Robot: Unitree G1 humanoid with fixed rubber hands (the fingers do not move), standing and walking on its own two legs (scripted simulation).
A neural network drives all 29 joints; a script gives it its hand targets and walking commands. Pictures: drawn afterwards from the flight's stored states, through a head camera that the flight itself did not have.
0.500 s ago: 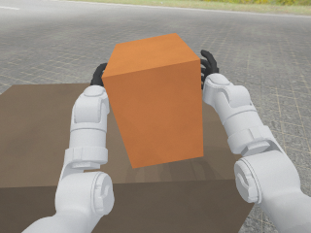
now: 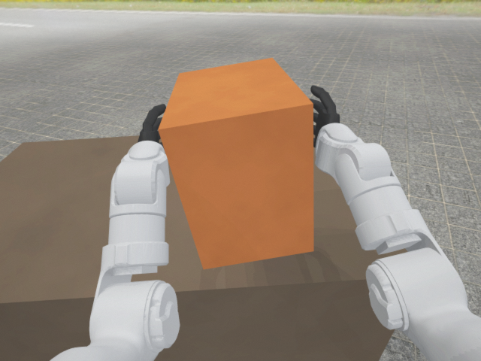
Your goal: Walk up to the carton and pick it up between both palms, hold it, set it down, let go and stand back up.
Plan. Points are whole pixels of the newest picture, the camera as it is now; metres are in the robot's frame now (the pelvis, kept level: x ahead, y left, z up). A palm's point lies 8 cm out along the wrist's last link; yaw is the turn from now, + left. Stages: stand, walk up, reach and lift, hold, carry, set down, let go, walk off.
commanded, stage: hold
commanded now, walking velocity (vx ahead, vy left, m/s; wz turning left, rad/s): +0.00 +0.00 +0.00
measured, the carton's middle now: (240, 154) +0.40 -0.01 +0.21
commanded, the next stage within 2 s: none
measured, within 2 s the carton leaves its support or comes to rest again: neither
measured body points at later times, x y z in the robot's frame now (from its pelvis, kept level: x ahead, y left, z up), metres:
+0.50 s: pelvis -0.01 +0.00 +0.00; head -0.10 +0.01 +0.44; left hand +0.37 +0.14 +0.25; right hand +0.37 -0.14 +0.27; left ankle +0.02 +0.12 -0.75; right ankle -0.01 -0.11 -0.75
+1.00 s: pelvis -0.01 +0.00 +0.00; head -0.10 +0.02 +0.44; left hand +0.38 +0.14 +0.25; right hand +0.37 -0.13 +0.27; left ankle +0.02 +0.12 -0.75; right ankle -0.01 -0.11 -0.75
